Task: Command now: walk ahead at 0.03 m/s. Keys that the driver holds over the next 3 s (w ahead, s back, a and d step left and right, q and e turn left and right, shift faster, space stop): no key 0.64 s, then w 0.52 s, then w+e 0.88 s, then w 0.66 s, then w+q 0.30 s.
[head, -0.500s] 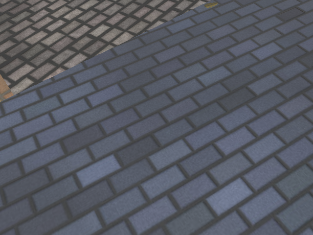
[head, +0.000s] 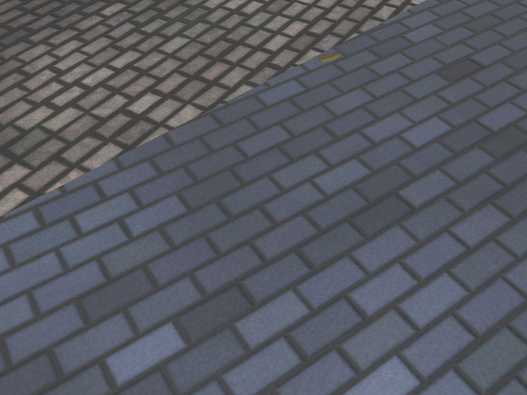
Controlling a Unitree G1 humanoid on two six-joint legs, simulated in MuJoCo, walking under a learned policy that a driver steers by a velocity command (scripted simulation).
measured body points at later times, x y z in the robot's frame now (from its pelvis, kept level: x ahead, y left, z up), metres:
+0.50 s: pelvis +0.03 -0.03 +0.00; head +0.03 -0.03 +0.45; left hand +0.00 +0.18 -0.16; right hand +0.01 -0.24 -0.16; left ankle +0.06 +0.08 -0.74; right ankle -0.01 -0.12 -0.74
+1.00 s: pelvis +0.12 +0.01 -0.01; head +0.13 +0.03 +0.44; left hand +0.01 +0.23 -0.17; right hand +0.17 -0.24 -0.15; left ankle +0.14 +0.09 -0.74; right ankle -0.01 -0.12 -0.72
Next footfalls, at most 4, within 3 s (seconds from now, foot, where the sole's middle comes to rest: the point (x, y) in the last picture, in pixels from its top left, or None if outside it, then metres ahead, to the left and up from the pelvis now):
0.96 left None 0.18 0.10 -0.78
1.46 right None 0.51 -0.05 -0.78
2.02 left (274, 277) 0.89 0.00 -0.78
2.52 right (372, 247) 0.99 -0.31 -0.78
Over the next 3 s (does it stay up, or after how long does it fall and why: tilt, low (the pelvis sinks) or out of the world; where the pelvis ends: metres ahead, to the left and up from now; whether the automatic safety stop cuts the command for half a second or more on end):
stays up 1.12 -0.29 -0.01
